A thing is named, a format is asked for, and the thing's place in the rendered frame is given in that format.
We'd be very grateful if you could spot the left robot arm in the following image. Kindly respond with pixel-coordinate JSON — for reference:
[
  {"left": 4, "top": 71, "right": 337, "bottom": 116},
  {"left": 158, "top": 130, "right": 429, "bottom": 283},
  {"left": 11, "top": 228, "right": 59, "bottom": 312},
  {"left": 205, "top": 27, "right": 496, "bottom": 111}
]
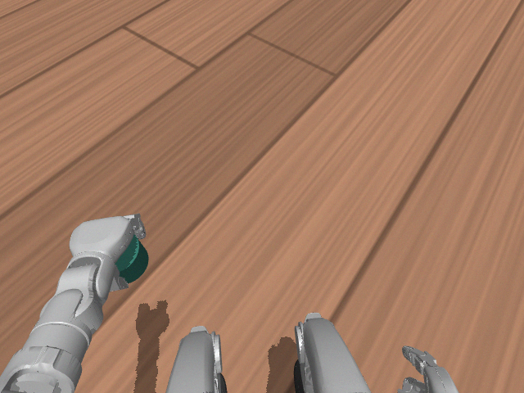
[{"left": 0, "top": 251, "right": 115, "bottom": 393}]

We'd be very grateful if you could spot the right robot hand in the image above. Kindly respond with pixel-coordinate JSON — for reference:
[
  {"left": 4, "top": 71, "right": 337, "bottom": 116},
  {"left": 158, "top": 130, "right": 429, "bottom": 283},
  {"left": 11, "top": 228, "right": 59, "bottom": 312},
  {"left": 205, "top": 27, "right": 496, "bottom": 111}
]
[{"left": 397, "top": 346, "right": 459, "bottom": 393}]

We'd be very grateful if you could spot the tin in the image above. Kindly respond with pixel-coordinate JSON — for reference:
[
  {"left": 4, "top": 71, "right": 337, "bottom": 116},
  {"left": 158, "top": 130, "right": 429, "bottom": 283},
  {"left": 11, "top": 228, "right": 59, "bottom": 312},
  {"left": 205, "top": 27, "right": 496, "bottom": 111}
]
[{"left": 115, "top": 234, "right": 149, "bottom": 283}]

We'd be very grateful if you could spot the left robot hand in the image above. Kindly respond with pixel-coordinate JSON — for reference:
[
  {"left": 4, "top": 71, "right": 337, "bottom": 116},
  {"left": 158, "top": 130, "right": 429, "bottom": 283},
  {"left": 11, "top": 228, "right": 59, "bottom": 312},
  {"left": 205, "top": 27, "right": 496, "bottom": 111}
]
[{"left": 69, "top": 214, "right": 146, "bottom": 291}]

